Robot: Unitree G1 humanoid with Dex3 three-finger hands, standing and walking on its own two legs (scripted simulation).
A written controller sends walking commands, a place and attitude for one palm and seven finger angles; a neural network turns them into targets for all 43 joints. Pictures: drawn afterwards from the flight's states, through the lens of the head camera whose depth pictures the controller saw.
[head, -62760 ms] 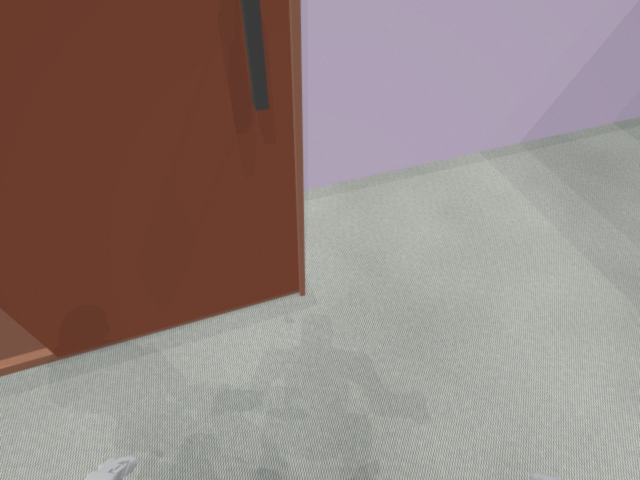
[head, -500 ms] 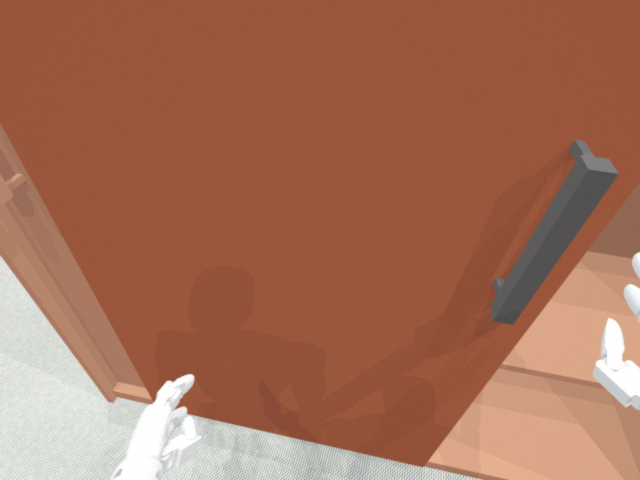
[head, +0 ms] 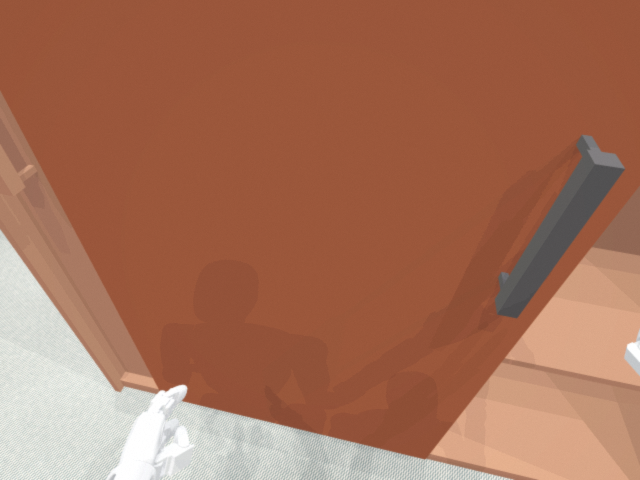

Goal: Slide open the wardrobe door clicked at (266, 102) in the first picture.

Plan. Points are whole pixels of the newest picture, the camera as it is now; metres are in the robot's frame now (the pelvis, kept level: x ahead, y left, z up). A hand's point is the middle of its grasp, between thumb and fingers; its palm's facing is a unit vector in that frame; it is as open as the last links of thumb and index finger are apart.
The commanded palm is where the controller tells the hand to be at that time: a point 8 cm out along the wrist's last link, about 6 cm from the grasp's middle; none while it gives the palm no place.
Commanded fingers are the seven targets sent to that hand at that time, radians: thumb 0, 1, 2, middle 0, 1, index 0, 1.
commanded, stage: step back with the hand held close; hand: right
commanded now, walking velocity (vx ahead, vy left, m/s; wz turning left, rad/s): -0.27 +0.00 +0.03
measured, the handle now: (542, 234) +0.36 -0.25 +0.17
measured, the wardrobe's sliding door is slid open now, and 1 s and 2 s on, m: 0.62 0.62 0.62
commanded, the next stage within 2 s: stop stepping back and stand still in 0.90 s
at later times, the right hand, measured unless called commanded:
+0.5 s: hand out of the picture +0.12 -0.31 +0.16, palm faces +0.43 +0.76 -0.48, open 7.4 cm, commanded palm +0.05 -0.34 +0.18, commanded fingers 0.00 -0.90 -0.90 0.20 0.30 0.20 0.30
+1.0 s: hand out of the picture +0.02 -0.31 +0.17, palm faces +0.39 +0.83 -0.40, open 7.4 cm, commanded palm -0.04 -0.35 +0.18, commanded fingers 0.00 -0.90 -0.90 0.20 0.30 0.20 0.30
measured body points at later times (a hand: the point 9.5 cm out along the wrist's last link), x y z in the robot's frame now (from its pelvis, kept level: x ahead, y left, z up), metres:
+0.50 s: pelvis -0.08 -0.03 -0.01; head -0.07 -0.04 +0.44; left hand +0.10 +0.20 -0.08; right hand +0.09 -0.34 +0.19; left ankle -0.07 +0.11 -0.74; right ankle +0.04 -0.12 -0.74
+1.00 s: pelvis -0.18 -0.05 +0.00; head -0.16 -0.09 +0.45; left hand +0.01 +0.16 -0.06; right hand +0.00 -0.35 +0.20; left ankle -0.27 +0.09 -0.70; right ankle -0.06 -0.12 -0.74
